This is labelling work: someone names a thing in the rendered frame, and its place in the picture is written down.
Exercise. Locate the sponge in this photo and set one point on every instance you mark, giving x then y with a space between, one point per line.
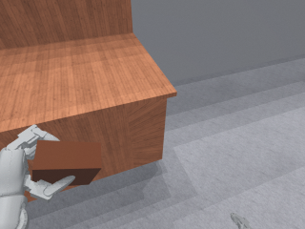
56 159

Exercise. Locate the left robot hand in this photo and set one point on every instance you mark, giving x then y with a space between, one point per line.
14 165

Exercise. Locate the robot left forearm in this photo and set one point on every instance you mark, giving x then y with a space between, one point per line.
12 212

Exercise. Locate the right robot hand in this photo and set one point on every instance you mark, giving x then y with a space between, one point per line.
241 222

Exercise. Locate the table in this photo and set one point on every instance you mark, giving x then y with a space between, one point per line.
75 69

